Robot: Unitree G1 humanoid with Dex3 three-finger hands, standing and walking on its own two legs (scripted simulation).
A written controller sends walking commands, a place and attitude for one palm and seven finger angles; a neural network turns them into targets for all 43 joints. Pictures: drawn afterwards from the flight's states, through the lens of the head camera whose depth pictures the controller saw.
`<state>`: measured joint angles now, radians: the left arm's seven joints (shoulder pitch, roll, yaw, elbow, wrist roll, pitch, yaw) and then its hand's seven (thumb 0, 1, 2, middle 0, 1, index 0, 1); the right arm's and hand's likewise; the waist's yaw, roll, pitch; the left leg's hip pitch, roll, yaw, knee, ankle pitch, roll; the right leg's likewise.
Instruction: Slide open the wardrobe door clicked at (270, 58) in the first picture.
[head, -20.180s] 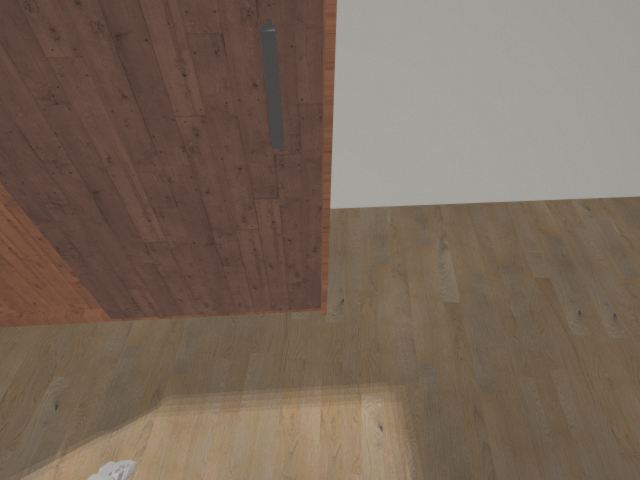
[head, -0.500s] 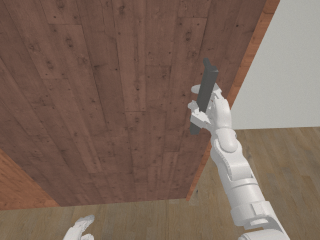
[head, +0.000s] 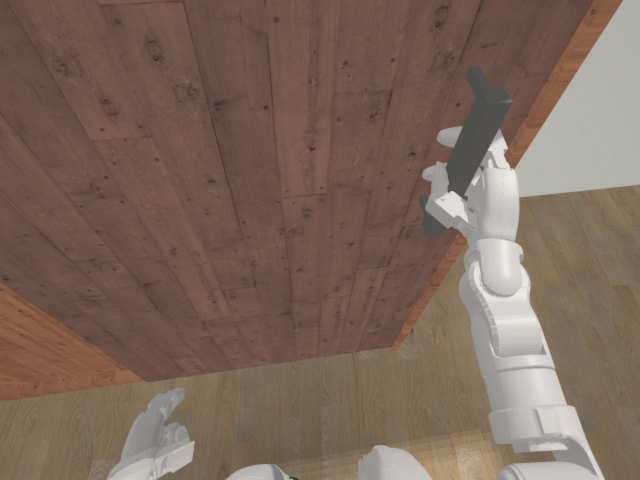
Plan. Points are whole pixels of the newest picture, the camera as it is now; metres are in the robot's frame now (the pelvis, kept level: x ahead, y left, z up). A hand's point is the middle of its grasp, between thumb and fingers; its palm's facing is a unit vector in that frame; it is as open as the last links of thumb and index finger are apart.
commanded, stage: step sideways, sliding the door along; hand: right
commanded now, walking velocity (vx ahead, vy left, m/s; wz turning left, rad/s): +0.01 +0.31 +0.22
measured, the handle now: (451, 163) +0.45 -0.15 +0.13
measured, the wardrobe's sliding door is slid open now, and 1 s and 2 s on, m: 0.01 0.18 0.48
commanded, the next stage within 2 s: none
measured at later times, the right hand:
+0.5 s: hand (391, 193) +0.40 -0.07 +0.13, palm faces +0.41 +0.91 -0.08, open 6.7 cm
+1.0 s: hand (277, 202) +0.39 +0.06 +0.12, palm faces +0.48 +0.88 -0.07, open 6.8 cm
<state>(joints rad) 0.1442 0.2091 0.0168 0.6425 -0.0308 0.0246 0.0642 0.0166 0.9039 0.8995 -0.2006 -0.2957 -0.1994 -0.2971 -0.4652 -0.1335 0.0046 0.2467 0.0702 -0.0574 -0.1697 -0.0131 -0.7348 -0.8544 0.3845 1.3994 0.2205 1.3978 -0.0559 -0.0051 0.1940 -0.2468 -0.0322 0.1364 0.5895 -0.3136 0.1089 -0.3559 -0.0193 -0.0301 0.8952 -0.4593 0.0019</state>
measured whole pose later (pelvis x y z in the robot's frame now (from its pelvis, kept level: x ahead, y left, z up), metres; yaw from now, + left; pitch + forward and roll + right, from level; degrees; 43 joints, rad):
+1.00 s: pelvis +0.05 +0.28 -0.02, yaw +3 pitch -6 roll +3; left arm 0.02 0.22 0.03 0.58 -0.05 -0.10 -0.01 0.02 0.90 0.90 -0.20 -0.30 -0.20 -0.30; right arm -0.14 -0.17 -0.28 -0.16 0.11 -0.13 -0.25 -0.02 -0.67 -0.83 0.43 1.40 0.14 1.38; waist -0.08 -0.10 0.36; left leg -0.30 0.08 0.08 0.66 -0.24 -0.07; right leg -0.32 -0.25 0.07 1.00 -0.54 0.07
